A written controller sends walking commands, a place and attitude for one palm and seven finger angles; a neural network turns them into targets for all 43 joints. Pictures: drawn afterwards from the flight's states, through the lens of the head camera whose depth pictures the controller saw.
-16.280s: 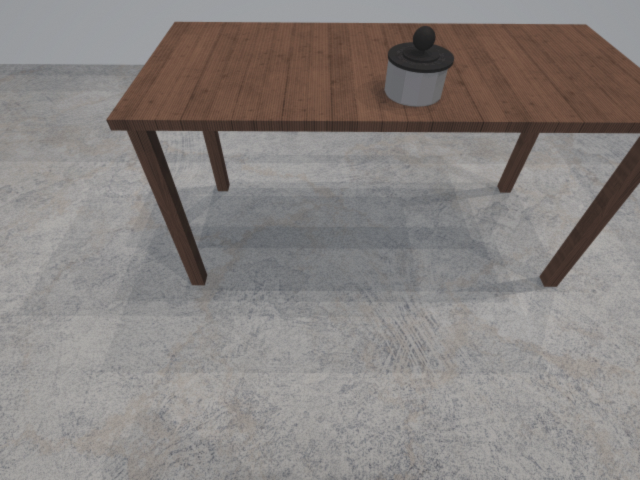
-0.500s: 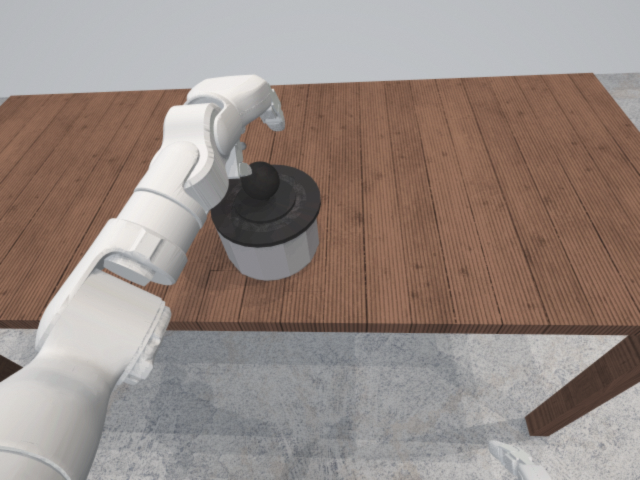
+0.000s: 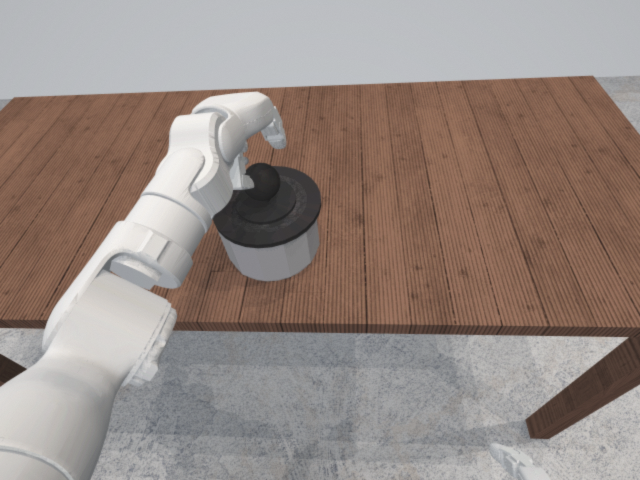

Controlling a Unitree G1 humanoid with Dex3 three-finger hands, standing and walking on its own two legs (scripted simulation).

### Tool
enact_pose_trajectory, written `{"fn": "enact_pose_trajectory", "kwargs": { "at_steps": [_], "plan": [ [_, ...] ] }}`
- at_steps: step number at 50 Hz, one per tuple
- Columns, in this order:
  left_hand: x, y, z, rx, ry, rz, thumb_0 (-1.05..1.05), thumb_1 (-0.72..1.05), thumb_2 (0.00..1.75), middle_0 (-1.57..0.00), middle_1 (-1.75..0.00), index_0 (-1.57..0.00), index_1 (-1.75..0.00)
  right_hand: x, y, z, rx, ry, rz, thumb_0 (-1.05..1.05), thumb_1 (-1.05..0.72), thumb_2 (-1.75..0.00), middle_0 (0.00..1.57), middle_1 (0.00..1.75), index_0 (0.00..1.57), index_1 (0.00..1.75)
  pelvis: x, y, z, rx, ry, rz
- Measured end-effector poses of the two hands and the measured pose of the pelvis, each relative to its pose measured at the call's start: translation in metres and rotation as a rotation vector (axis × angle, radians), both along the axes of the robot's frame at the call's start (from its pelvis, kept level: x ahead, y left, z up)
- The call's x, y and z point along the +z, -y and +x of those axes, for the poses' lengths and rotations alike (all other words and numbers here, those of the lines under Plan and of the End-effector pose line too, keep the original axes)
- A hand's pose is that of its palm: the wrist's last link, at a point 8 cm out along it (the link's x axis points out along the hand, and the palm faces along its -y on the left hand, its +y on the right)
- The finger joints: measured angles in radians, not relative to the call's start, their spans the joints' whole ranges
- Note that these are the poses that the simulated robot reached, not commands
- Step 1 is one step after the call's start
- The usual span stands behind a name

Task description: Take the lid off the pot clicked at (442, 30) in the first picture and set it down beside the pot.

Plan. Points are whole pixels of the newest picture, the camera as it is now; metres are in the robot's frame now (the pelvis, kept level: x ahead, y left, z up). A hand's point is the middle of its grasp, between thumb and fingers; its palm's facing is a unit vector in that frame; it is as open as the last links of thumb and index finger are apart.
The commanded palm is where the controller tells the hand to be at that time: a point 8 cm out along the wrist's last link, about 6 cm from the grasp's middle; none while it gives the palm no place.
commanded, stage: lower the open fingers around the knob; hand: left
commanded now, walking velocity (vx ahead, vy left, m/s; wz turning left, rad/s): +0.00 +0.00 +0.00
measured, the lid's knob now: (261, 181) +0.49 +0.09 +0.10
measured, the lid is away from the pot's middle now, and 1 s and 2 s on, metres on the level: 0.00 0.00 0.01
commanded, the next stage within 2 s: close the fingers and squeeze the knob in 0.82 s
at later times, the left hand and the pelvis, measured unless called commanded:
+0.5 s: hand (252, 182) +0.46 +0.09 +0.13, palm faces -0.34 -0.06 -0.94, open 10.6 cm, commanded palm +0.45 +0.10 +0.20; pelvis +0.00 +0.00 +0.00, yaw -1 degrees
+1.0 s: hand (255, 185) +0.47 +0.09 +0.12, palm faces -0.34 -0.06 -0.94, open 10.6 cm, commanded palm +0.46 +0.10 +0.19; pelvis +0.01 +0.00 +0.00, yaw -1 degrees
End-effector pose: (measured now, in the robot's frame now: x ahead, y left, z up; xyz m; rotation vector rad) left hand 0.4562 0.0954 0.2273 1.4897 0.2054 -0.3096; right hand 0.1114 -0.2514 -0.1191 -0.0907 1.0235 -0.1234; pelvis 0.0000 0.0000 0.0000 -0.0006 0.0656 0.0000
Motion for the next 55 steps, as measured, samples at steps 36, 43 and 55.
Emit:
{"fn": "enact_pose_trajectory", "kwargs": {
  "at_steps": [36, 43, 55],
  "plan": [
    [-0.05, -0.001, 0.003, -0.01, -0.037, -0.001, 0.0, -0.37, 1.48, -0.81, -0.09, -0.8, -0.08, -0.003, 0.011, -0.02, -0.057, -0.06, -0.023, 0.0, -0.91, -0.9, 0.2, 0.3, 0.2, 0.29, -0.001, 0.003, 0.002, -0.013, -0.022, -0.004],
    [-0.052, -0.002, 0.008, -0.007, -0.022, -0.004, 0.0, -0.37, 1.48, -0.81, -0.09, -0.81, -0.08, -0.004, 0.013, -0.029, -0.077, -0.092, -0.024, 0.0, -0.91, -0.9, 0.2, 0.3, 0.2, 0.29, -0.001, 0.002, 0.005, -0.017, -0.028, -0.005],
    [-0.051, 0.004, 0.009, -0.004, -0.019, -0.015, 0.0, -0.25, 1.25, -0.7, -0.31, -0.7, -0.3, -0.007, 0.005, -0.022, -0.07, -0.083, 0.005, 0.0, -0.91, -0.9, 0.2, 0.3, 0.2, 0.29, -0.001, 0.001, 0.008, -0.02, -0.029, -0.004]
  ]
}}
